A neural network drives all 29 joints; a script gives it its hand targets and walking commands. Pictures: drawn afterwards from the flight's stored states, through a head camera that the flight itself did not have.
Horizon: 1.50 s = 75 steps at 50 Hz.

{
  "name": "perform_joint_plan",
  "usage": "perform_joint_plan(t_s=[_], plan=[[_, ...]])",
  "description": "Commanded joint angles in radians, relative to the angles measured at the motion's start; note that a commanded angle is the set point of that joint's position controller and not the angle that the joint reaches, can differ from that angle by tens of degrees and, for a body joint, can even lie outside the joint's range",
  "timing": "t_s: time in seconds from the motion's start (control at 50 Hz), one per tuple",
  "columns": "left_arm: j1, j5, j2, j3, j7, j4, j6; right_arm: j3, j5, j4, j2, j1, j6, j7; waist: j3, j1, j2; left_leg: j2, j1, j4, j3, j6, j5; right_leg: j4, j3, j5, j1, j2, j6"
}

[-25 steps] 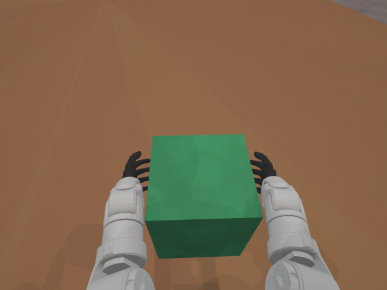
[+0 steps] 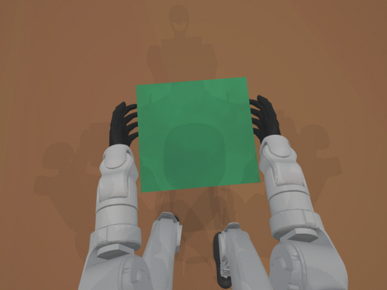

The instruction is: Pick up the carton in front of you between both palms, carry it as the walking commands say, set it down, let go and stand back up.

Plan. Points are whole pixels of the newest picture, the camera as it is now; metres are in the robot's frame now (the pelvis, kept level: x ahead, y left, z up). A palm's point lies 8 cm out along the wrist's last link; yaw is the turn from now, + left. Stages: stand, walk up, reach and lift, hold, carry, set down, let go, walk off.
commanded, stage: set down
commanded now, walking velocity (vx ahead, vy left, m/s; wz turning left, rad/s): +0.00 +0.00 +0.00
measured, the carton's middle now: (194, 144) +0.42 +0.04 -0.14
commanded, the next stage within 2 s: none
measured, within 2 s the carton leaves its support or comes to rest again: neither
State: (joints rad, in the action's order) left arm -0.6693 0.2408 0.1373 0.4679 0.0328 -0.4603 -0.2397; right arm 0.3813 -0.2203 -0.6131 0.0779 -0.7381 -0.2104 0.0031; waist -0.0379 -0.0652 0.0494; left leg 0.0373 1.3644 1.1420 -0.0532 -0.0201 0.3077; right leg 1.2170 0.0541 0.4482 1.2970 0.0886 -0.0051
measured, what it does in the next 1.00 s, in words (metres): lowers itself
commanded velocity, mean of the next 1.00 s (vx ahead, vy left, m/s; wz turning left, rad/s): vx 0.00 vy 0.00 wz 0.00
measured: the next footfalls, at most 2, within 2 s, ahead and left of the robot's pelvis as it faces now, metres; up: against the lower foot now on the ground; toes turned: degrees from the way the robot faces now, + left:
none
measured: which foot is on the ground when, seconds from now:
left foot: down 0.00-1.00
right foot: down 0.00-1.00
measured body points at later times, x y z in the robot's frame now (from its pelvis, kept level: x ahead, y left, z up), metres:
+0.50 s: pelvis +0.00 +0.00 -0.10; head +0.28 +0.01 +0.25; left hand +0.43 +0.22 -0.21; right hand +0.49 -0.07 -0.22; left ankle +0.11 +0.13 -0.62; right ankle +0.05 -0.11 -0.62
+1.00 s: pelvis -0.04 +0.00 -0.21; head +0.31 +0.02 +0.08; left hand +0.44 +0.25 -0.35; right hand +0.54 -0.04 -0.35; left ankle +0.11 +0.13 -0.62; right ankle +0.05 -0.11 -0.62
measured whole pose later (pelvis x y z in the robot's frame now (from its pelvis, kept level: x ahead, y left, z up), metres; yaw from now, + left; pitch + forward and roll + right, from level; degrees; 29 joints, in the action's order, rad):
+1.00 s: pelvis -0.04 +0.00 -0.21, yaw -2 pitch +45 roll +0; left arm -1.17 0.22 0.00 0.65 0.07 -0.64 -0.29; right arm 0.24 -0.17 -1.04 -0.17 -1.43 -0.26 0.07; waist 0.09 -0.17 0.08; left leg 0.04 2.22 1.85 -0.05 -0.06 0.42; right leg 1.95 0.03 0.58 2.16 0.15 0.01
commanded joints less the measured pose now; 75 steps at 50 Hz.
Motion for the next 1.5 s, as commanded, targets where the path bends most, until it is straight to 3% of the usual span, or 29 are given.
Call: perform_joint_plan(t_s=[0.0,0.1,0.28,0.44,0.56,0.66,0.76,0.86,0.96,1.14,1.18,1.22,1.34,1.4,1.48], plan=[[-0.506,-0.117,0.91,-0.622,-0.246,-0.099,-0.016,-0.602,0.12,-0.047,0.987,-0.501,-0.011,-0.197,-1.001,-0.044,0.018,0.101,-0.535,0.042,0.064,0.003,-0.276,-0.103,-0.001,-0.235,-0.172,0.077,0.03],[-0.472,-0.106,0.864,-0.555,-0.252,-0.144,-0.011,-0.561,0.109,-0.085,0.96,-0.489,0.002,-0.172,-0.94,-0.059,0.021,0.104,-0.385,0.093,0.06,0.001,-0.338,-0.047,0.009,-0.303,-0.052,0.073,0.032],[-0.511,-0.129,0.766,-0.502,-0.21,-0.155,0.063,-0.541,0.099,-0.133,0.85,-0.548,0.082,-0.103,-1.008,-0.082,0.039,0.102,-0.215,0.238,0.054,-0.022,-0.426,0.114,0.009,-0.374,0.11,0.083,0.038],[-0.687,-0.191,0.699,-0.516,-0.18,-0.089,0.054,-0.602,0.152,-0.088,0.792,-0.738,0.08,-0.053,-1.146,-0.11,0.067,0.107,-0.149,0.381,0.087,-0.047,-0.328,0.262,-0.033,-0.242,0.173,0.112,0.045],[-0.841,-0.169,0.673,-0.452,-0.165,-0.094,0.0,-0.57,0.163,-0.114,0.745,-0.914,0.033,-0.057,-1.139,-0.15,0.065,0.104,-0.111,0.444,0.117,-0.053,-0.205,0.34,-0.066,-0.081,0.261,0.133,0.034],[-0.969,-0.143,0.664,-0.38,-0.165,-0.137,-0.039,-0.478,0.144,-0.209,0.7,-1.016,-0.003,-0.074,-1.076,-0.155,0.047,0.095,-0.063,0.48,0.127,-0.052,-0.112,0.396,-0.087,0.015,0.352,0.137,0.017],[-1.07,-0.122,0.633,-0.319,-0.17,-0.178,-0.053,-0.387,0.122,-0.313,0.644,-1.081,-0.018,-0.093,-0.995,-0.157,0.029,0.085,-0.008,0.522,0.13,-0.05,-0.053,0.451,-0.094,0.075,0.469,0.133,-0.001],[-1.123,-0.11,0.58,-0.271,-0.172,-0.2,-0.044,-0.355,0.121,-0.385,0.589,-1.128,-0.017,-0.105,-0.954,-0.179,0.034,0.076,0.041,0.575,0.136,-0.049,-0.057,0.505,-0.09,0.085,0.54,0.126,-0.007],[-1.162,-0.141,0.535,-0.27,-0.174,-0.188,-0.024,-0.415,0.17,-0.385,0.563,-1.183,-0.006,-0.104,-0.983,-0.217,0.07,0.062,0.076,0.647,0.146,-0.049,-0.137,0.568,-0.082,0.027,0.535,0.118,0.001],[-1.257,-0.274,0.449,-0.356,-0.187,-0.091,0.01,-0.641,0.317,-0.267,0.575,-1.323,0.015,-0.072,-1.167,-0.303,0.167,0.036,0.102,0.776,0.161,-0.049,-0.336,0.702,-0.064,-0.184,0.344,0.096,0.024],[-1.277,-0.329,0.491,-0.383,-0.193,-0.048,0.008,-0.665,0.324,-0.228,0.586,-1.338,0.016,-0.063,-1.213,-0.291,0.211,0.037,0.121,0.781,0.152,-0.051,-0.361,0.715,-0.063,-0.225,0.294,0.094,0.022],[-1.247,-0.335,0.499,-0.361,-0.207,-0.093,-0.001,-0.663,0.319,-0.221,0.608,-1.332,0.017,-0.056,-1.16,-0.294,0.247,0.038,0.158,0.785,0.145,-0.045,-0.373,0.727,-0.062,-0.266,0.292,0.092,0.021],[-1.164,-0.252,0.502,-0.292,-0.245,-0.225,-0.01,-0.511,0.204,-0.381,0.57,-1.147,0.011,-0.073,-0.866,-0.216,0.19,0.038,0.29,0.799,0.125,-0.044,-0.294,0.715,-0.063,-0.163,0.511,0.09,0.01],[-1.168,-0.225,0.47,-0.263,-0.237,-0.219,-0.002,-0.492,0.197,-0.412,0.547,-1.14,0.016,-0.083,-0.83,-0.234,0.155,0.042,0.286,0.804,0.126,-0.044,-0.296,0.724,-0.059,-0.138,0.576,0.093,0.004],[-1.153,-0.22,0.445,-0.233,-0.215,-0.234,0.022,-0.54,0.248,-0.37,0.542,-1.222,0.039,-0.088,-0.83,-0.28,0.179,0.043,0.27,0.81,0.123,-0.039,-0.317,0.737,-0.055,-0.134,0.596,0.097,0.006]])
